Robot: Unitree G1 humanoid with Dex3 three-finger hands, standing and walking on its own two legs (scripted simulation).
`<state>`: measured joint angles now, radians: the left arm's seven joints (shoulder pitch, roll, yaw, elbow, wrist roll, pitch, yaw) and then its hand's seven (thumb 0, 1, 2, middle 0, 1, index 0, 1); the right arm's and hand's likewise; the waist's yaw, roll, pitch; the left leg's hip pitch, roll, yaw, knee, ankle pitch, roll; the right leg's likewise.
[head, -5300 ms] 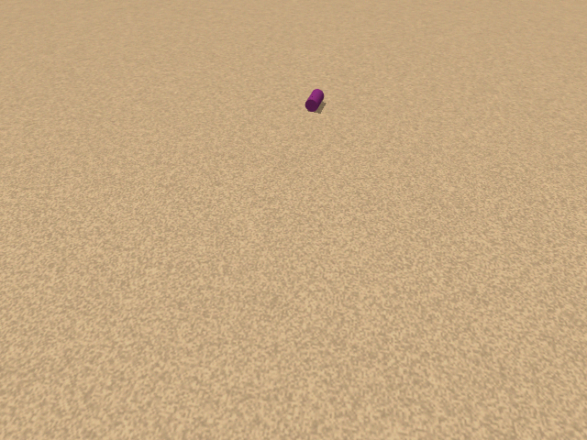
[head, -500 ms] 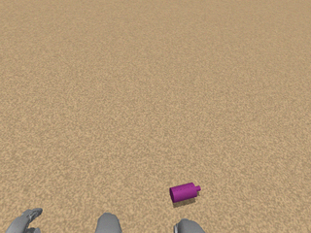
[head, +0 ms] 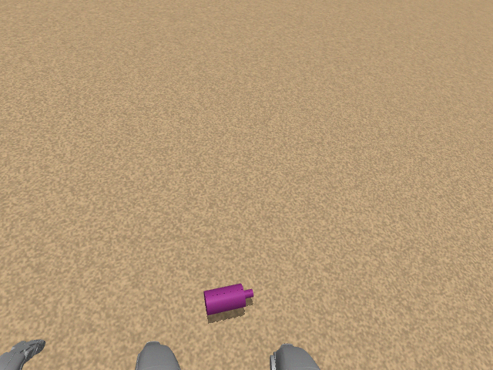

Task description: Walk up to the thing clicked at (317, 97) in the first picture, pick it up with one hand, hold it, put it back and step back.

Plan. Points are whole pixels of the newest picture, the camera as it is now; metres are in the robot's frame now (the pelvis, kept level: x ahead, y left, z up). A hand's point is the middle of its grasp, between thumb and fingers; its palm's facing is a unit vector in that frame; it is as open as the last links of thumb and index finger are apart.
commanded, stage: walk up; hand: left
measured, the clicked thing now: (229, 297) +0.43 -0.01 -0.67
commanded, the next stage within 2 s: none
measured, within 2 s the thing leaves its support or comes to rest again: neither
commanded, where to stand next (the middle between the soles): +0.08 -0.25 m, yaw +4 degrees
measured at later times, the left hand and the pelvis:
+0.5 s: hand out of the picture +0.08 +0.09 -0.13, palm faces -0.02 -0.94 -0.34, open 7.4 cm; pelvis -0.01 -0.20 +0.02, yaw +2 degrees
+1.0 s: hand out of the picture -0.01 -0.03 -0.10, palm faces +0.08 -0.87 -0.49, open 7.4 cm; pelvis +0.00 -0.32 +0.03, yaw +5 degrees
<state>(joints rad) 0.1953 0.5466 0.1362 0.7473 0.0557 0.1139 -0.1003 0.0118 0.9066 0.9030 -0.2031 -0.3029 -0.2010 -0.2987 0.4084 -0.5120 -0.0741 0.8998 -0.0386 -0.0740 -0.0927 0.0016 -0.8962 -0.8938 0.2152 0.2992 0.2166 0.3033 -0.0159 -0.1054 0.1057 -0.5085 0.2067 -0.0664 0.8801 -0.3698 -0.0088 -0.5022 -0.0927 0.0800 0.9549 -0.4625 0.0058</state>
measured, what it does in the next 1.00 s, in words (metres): steps to the right: left foot, then right foot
